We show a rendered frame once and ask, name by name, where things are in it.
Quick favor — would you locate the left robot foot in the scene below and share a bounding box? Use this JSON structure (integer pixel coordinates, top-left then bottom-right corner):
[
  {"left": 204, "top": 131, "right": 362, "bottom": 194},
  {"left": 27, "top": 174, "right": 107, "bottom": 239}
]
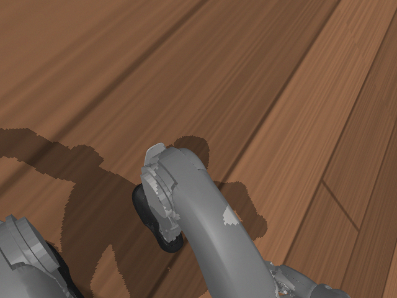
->
[{"left": 46, "top": 242, "right": 84, "bottom": 298}]

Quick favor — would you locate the right robot hand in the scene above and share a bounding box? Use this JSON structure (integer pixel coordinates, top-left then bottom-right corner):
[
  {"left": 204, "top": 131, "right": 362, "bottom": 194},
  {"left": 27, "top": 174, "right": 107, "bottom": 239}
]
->
[{"left": 264, "top": 260, "right": 318, "bottom": 298}]

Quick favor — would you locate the right robot arm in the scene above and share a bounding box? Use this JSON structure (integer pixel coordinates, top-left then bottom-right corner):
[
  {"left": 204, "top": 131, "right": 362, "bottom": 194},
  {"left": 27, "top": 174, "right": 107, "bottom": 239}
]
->
[{"left": 310, "top": 284, "right": 351, "bottom": 298}]

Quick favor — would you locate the right robot foot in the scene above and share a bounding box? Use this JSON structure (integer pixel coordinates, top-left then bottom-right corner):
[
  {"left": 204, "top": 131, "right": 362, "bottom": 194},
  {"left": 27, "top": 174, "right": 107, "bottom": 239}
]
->
[{"left": 132, "top": 183, "right": 184, "bottom": 253}]

